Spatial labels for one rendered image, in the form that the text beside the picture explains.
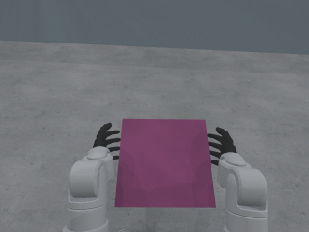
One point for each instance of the left robot hand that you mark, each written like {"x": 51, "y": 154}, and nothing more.
{"x": 101, "y": 138}

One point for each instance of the carton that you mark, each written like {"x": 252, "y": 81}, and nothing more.
{"x": 164, "y": 163}

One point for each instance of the right robot hand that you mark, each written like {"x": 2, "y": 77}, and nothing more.
{"x": 226, "y": 146}

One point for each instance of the left robot forearm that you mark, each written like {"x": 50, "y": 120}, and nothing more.
{"x": 88, "y": 192}

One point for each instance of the right robot forearm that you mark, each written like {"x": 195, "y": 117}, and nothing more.
{"x": 246, "y": 199}

